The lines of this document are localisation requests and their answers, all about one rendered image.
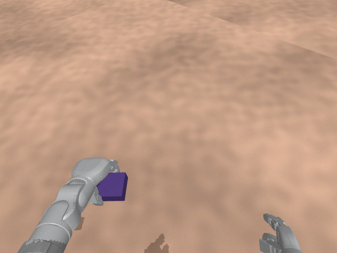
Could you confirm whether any left robot hand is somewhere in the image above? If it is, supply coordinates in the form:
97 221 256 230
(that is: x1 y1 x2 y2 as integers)
72 158 120 206

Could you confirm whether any small box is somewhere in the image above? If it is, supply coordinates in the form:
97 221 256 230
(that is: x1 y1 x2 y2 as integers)
97 172 128 201

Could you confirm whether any right robot hand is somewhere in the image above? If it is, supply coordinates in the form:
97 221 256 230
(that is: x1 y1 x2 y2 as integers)
259 213 301 253

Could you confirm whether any left robot arm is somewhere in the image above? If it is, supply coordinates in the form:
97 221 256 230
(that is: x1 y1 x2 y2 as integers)
17 176 95 253

